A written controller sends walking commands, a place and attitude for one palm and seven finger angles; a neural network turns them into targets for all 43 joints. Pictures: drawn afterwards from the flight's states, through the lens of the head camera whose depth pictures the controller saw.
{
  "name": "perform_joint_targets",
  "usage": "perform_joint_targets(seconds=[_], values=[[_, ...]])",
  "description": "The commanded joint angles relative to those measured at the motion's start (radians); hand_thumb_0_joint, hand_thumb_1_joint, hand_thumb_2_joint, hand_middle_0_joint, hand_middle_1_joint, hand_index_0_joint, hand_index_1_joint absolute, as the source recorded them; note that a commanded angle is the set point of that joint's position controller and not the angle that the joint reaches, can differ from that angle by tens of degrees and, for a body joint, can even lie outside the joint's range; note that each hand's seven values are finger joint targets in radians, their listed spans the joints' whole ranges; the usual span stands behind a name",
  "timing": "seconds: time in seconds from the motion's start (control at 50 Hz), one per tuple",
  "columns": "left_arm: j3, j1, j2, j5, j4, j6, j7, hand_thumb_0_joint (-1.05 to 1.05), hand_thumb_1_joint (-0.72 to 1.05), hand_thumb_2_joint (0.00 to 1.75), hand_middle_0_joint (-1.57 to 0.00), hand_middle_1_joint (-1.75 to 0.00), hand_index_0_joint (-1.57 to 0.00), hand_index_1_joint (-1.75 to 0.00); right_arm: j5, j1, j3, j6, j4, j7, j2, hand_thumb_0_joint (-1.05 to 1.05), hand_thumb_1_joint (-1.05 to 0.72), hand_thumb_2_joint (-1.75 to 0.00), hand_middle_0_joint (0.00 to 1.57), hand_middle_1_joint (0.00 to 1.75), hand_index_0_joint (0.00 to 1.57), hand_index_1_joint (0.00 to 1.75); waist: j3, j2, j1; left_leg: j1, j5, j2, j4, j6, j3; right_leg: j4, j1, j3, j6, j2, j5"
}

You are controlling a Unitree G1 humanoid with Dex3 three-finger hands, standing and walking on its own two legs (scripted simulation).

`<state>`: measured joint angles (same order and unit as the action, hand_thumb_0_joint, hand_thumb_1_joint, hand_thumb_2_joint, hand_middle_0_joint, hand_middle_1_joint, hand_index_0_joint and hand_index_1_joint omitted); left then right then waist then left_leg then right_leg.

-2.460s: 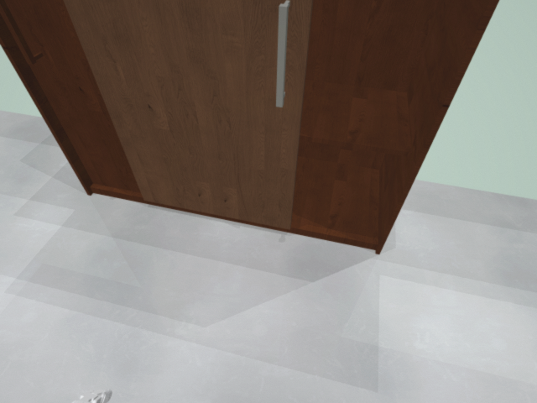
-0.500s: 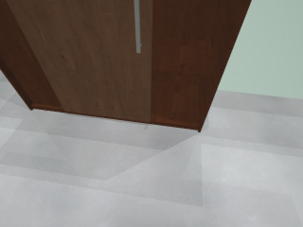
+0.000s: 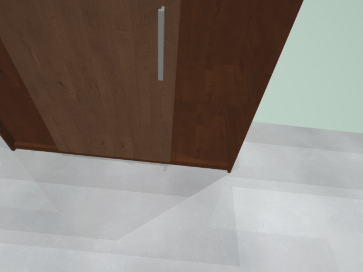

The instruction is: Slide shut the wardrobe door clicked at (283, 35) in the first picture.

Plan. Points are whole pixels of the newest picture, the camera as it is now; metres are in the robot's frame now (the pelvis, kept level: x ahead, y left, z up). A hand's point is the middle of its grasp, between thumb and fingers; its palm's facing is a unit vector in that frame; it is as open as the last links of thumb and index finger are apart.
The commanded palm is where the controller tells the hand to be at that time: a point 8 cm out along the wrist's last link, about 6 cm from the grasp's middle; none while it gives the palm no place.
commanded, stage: take the last steps up to it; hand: left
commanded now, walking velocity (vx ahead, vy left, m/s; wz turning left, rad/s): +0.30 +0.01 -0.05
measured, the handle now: (161, 46) +0.88 +0.15 +0.09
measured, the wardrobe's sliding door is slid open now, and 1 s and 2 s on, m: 0.40 0.40 0.40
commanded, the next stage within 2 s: come to a stop and stand still in 0.84 s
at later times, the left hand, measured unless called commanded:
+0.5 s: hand (134, 217) +0.31 +0.15 -0.18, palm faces -0.04 -0.99 -0.12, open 7.4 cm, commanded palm none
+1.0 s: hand (111, 209) +0.33 +0.23 -0.19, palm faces +0.07 -0.99 -0.12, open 7.4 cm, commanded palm none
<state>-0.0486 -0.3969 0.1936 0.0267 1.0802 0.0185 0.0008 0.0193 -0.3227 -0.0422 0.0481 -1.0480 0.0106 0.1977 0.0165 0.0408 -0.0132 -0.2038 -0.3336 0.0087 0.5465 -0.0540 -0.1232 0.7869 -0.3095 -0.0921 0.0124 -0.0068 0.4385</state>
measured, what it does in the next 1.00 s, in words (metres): walks ahead: right foot, then left foot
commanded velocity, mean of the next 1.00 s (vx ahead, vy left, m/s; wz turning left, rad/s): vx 0.21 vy -0.02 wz -0.01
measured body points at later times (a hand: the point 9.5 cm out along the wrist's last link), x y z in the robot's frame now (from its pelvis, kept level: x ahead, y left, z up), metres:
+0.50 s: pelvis +0.19 +0.00 -0.02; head +0.23 +0.01 +0.43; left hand +0.31 +0.21 -0.17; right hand +0.03 -0.17 -0.15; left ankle +0.00 +0.08 -0.67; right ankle +0.25 -0.07 -0.73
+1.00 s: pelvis +0.38 +0.07 +0.00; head +0.40 +0.10 +0.45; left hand +0.33 +0.28 -0.17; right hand +0.47 -0.16 -0.13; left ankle +0.42 +0.15 -0.73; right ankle +0.29 -0.06 -0.66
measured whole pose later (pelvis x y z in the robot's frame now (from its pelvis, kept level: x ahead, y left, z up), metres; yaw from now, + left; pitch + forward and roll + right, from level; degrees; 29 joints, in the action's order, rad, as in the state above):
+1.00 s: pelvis +0.38 +0.07 +0.00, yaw -1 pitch -1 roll -1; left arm -0.04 -0.36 0.17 0.02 1.14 -0.02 -0.01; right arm 0.02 -0.16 -0.02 0.07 -1.02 0.02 0.13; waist -0.07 0.06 -0.04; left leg -0.30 -0.25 0.06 0.58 -0.04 -0.17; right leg 1.09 -0.34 0.07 0.01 0.05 0.48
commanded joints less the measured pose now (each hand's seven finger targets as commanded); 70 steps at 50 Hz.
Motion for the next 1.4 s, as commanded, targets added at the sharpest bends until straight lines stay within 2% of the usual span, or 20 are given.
perform_joint_targets(seconds=[0.0, 0.08, 0.28, 0.36, 0.4, 0.42, 0.44, 0.46, 0.52, 0.58, 0.78, 0.82, 0.84, 0.88, 0.96, 1.0, 1.22, 1.34, 1.36, 1.38], values=[[-0.023, 0.147, 0.061, 0.011, -0.109, -0.043, 0.010, 0.00, 0.90, 0.90, -0.20, -0.30, -0.20, -0.30, -0.002, -0.142, -0.007, 0.015, 0.003, 0.012, 0.107, 0.00, -0.90, -0.90, 0.20, 0.30, 0.20, 0.30, -0.243, -0.105, 0.054, 0.048, -0.146, 0.329, -0.443, -0.090, 0.394, 0.319, -0.400, 0.057, 0.005, 0.087, -0.105], [-0.014, 0.081, 0.019, 0.005, -0.070, -0.035, 0.016, 0.00, 0.90, 0.90, -0.20, -0.30, -0.20, -0.30, -0.010, -0.188, 0.010, 0.042, -0.030, 0.024, 0.058, 0.00, -0.90, -0.90, 0.20, 0.30, 0.20, 0.30, -0.161, -0.135, 0.017, 0.155, 0.365, 0.229, -0.374, -0.032, 0.169, 0.347, -0.386, 0.112, -0.022, 0.085, -0.237], [0.004, 0.340, -0.009, -0.005, -0.149, -0.045, 0.019, 0.00, 0.90, 0.90, -0.20, -0.30, -0.20, -0.30, 0.001, -0.320, 0.016, 0.040, -0.123, 0.039, 0.015, 0.00, -0.90, -0.90, 0.20, 0.30, 0.20, 0.30, -0.177, -0.143, 0.073, 0.285, 0.837, 0.213, -0.295, -0.044, 0.084, -0.044, -0.327, 0.245, 0.007, 0.048, -0.251], [-0.002, 0.223, 0.014, -0.001, -0.114, -0.056, 0.005, 0.00, 0.90, 0.90, -0.20, -0.30, -0.20, -0.30, -0.005, -0.302, 0.004, 0.032, -0.139, 0.041, 0.041, 0.00, -0.90, -0.90, 0.20, 0.30, 0.20, 0.30, -0.084, -0.179, 0.012, 0.290, 1.159, 0.226, -0.109, -0.036, 0.063, -0.147, -0.089, 0.281, 0.058, -0.025, -0.199], [-0.024, 0.020, 0.061, 0.004, -0.054, -0.074, -0.001, 0.00, 0.90, 0.90, -0.20, -0.30, -0.20, -0.30, -0.015, -0.257, -0.001, 0.031, -0.121, 0.038, 0.055, 0.00, -0.90, -0.90, 0.20, 0.30, 0.20, 0.30, 0.023, -0.142, -0.089, 0.138, 1.019, 0.201, 0.164, -0.007, 0.050, -0.261, 0.249, 0.243, 0.091, 0.000, -0.314], [-0.045, -0.111, 0.144, 0.010, -0.024, -0.086, -0.013, 0.00, 0.90, 0.90, -0.20, -0.30, -0.20, -0.30, -0.027, -0.250, 0.000, 0.033, -0.099, 0.025, 0.018, 0.00, -0.90, -0.90, 0.20, 0.30, 0.20, 0.30, 0.117, 0.012, -0.136, -0.111, 0.614, 0.122, 0.452, 0.012, 0.013, -0.292, 0.501, -0.011, 0.176, 0.221, -0.394], [-0.060, -0.170, 0.204, -0.004, -0.002, -0.088, -0.018, 0.00, 0.90, 0.90, -0.20, -0.30, -0.20, -0.30, -0.030, -0.278, 0.003, 0.039, -0.078, 0.026, -0.021, 0.00, -0.90, -0.90, 0.20, 0.30, 0.20, 0.30, 0.198, 0.143, -0.107, -0.325, -0.212, -0.023, 0.816, 0.041, 0.022, -0.397, 0.612, -0.428, 0.311, 0.494, -0.543], [-0.057, -0.116, 0.197, -0.019, -0.011, -0.079, -0.022, 0.00, 0.90, 0.90, -0.20, -0.30, -0.20, -0.30, -0.024, -0.205, -0.006, 0.032, -0.062, 0.024, 0.005, 0.00, -0.90, -0.90, 0.20, 0.30, 0.20, 0.30, 0.118, 0.030, -0.107, -0.372, -0.202, 0.027, 0.887, 0.010, 0.135, -0.476, 0.504, -0.387, 0.324, 0.486, -0.416], [-0.016, 0.088, 0.052, -0.015, -0.048, -0.087, -0.027, 0.00, 0.90, 0.90, -0.20, -0.30, -0.20, -0.30, -0.004, -0.112, -0.007, 0.000, -0.049, 0.006, -0.053, 0.00, -0.90, -0.90, 0.20, 0.30, 0.20, 0.30, -0.147, -0.069, 0.002, -0.340, -0.003, 0.132, 0.791, 0.019, 0.143, -0.588, 0.050, -0.120, 0.194, 0.359, -0.226], [-0.007, 0.079, 0.005, -0.001, -0.047, -0.105, -0.026, 0.00, 0.90, 0.90, -0.20, -0.30, -0.20, -0.30, 0.007, -0.163, -0.005, -0.027, -0.054, -0.001, -0.085, 0.00, -0.90, -0.90, 0.20, 0.30, 0.20, 0.30, -0.130, 0.000, 0.054, -0.291, 0.047, 0.138, 0.653, 0.049, 0.099, -0.593, -0.019, 0.065, 0.153, 0.280, -0.407], [-0.017, -0.001, 0.100, 0.000, -0.009, -0.091, -0.012, 0.00, 0.90, 0.90, -0.20, -0.30, -0.20, -0.30, 0.004, 0.111, 0.000, 0.000, 0.052, -0.029, -0.019, 0.00, -0.90, -0.90, 0.20, 0.30, 0.20, 0.30, -0.098, 0.081, -0.006, -0.205, 0.095, 0.081, 0.128, 0.049, -0.010, -0.494, 0.144, 0.110, 0.138, 0.241, -0.507], [-0.016, -0.003, 0.105, -0.005, 0.000, -0.083, -0.013, 0.00, 0.90, 0.90, -0.20, -0.30, -0.20, -0.30, 0.007, 0.039, -0.004, 0.007, 0.029, -0.021, 0.012, 0.00, -0.90, -0.90, 0.20, 0.30, 0.20, 0.30, -0.064, 0.039, 0.036, -0.035, 0.146, 0.047, 0.006, 0.038, -0.036, -0.364, 0.121, 0.139, 0.112, 0.210, -0.547], [-0.012, -0.001, 0.086, -0.008, -0.004, -0.081, -0.014, 0.00, 0.90, 0.90, -0.20, -0.30, -0.20, -0.30, 0.012, -0.072, -0.014, 0.015, -0.004, -0.014, 0.058, 0.00, -0.90, -0.90, 0.20, 0.30, 0.20, 0.30, -0.005, -0.042, 0.084, 0.141, 0.247, 0.075, -0.062, 0.022, 0.011, -0.180, 0.063, 0.171, 0.082, 0.169, -0.533], [0.000, -0.011, 0.027, -0.019, -0.047, -0.084, -0.010, 0.00, 0.90, 0.90, -0.20, -0.30, -0.20, -0.30, 0.009, -0.231, -0.041, 0.012, -0.034, 0.006, 0.220, 0.00, -0.90, -0.90, 0.20, 0.30, 0.20, 0.30, 0.118, -0.374, 0.112, 0.361, 0.552, 0.455, -0.214, -0.158, 0.464, 0.339, -0.228, 0.209, 0.014, -0.003, 0.186], [-0.002, 0.029, 0.009, -0.013, -0.002, -0.051, -0.017, 0.00, 0.90, 0.90, -0.20, -0.30, -0.20, -0.30, 0.002, 0.038, 0.009, 0.014, 0.022, 0.025, 0.064, 0.00, -0.90, -0.90, 0.20, 0.30, 0.20, 0.30, -0.079, -0.131, 0.012, -0.004, 0.700, 0.334, -0.258, -0.096, 0.194, 0.342, -0.153, 0.083, -0.017, 0.121, -0.031], [0.007, -0.039, -0.018, -0.016, 0.022, -0.022, -0.025, 0.00, 0.90, 0.90, -0.20, -0.30, -0.20, -0.30, -0.004, 0.083, 0.014, 0.013, 0.024, 0.037, 0.064, 0.00, -0.90, -0.90, 0.20, 0.30, 0.20, 0.30, -0.025, -0.139, -0.019, 0.005, 0.878, 0.291, -0.237, -0.064, 0.088, 0.229, -0.066, 0.096, -0.044, 0.100, -0.087], [-0.031, 0.104, 0.042, 0.000, -0.106, 0.042, -0.031, 0.00, 0.90, 0.90, -0.20, -0.30, -0.20, -0.30, 0.006, 0.080, -0.045, -0.045, 0.039, 0.055, 0.119, 0.00, -0.90, -0.90, 0.20, 0.30, 0.20, 0.30, -0.005, -0.218, 0.017, 0.103, 0.856, 0.324, -0.152, -0.106, 0.100, 0.180, -0.166, 0.084, -0.045, 0.050, -0.048], [-0.028, 0.081, 0.049, -0.006, -0.113, 0.007, -0.034, 0.00, 0.90, 0.90, -0.20, -0.30, -0.20, -0.30, 0.006, 0.084, -0.059, -0.063, 0.043, 0.026, 0.136, 0.00, -0.90, -0.90, 0.20, 0.30, 0.20, 0.30, 0.035, -0.223, -0.002, 0.034, 0.569, 0.279, -0.068, -0.047, 0.104, -0.237, 0.068, 0.147, -0.023, 0.047, -0.196], [-0.031, 0.046, 0.074, -0.002, -0.100, -0.005, -0.036, 0.00, 0.90, 0.90, -0.20, -0.30, -0.20, -0.30, 0.000, 0.077, -0.058, -0.066, 0.043, 0.019, 0.115, 0.00, -0.90, -0.90, 0.20, 0.30, 0.20, 0.30, 0.057, -0.147, -0.017, 0.000, 0.393, 0.217, 0.008, 0.005, 0.062, -0.369, 0.145, 0.128, -0.026, 0.077, -0.351], [-0.036, 0.062, 0.153, 0.009, -0.103, -0.024, -0.045, 0.00, 0.90, 0.90, -0.20, -0.30, -0.20, -0.30, -0.009, 0.024, -0.045, -0.068, 0.049, 0.011, 0.038, 0.00, -0.90, -0.90, 0.20, 0.30, 0.20, 0.30, 0.073, 0.110, 0.003, -0.128, 0.013, 0.101, 0.161, 0.069, 0.011, -0.439, 0.214, -0.077, 0.015, 0.263, -0.625]])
